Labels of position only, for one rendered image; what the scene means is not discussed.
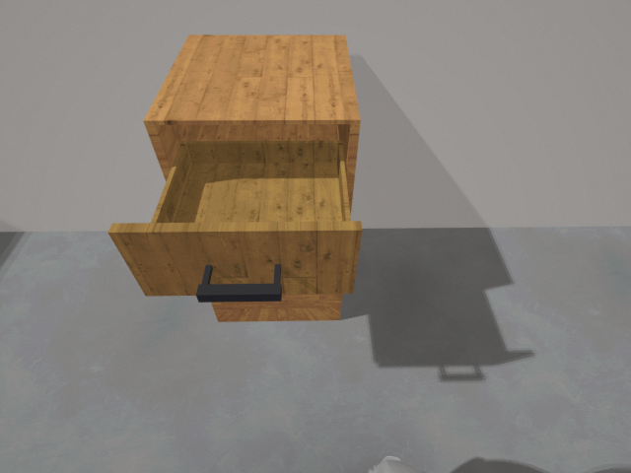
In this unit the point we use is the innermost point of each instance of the handle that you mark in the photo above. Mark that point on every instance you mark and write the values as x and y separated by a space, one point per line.
215 293

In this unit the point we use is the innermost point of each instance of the drawer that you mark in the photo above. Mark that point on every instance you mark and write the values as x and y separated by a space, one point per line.
242 207

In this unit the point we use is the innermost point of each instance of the cabinet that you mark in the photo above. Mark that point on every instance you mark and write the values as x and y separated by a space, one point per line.
260 87

